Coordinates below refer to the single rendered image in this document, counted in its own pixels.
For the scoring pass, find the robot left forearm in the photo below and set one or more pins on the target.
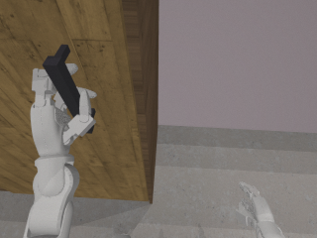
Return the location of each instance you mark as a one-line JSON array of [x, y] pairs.
[[54, 186]]

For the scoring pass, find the handle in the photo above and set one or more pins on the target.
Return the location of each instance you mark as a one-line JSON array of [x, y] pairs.
[[59, 74]]

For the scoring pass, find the robot left hand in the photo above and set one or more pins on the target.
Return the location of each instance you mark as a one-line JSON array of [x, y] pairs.
[[49, 118]]

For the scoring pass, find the robot right forearm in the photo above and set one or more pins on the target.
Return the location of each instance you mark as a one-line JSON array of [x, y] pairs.
[[268, 229]]

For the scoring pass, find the robot right hand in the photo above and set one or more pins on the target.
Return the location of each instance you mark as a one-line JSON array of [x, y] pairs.
[[251, 213]]

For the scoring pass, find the wardrobe door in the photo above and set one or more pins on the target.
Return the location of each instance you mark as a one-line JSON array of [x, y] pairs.
[[109, 160]]

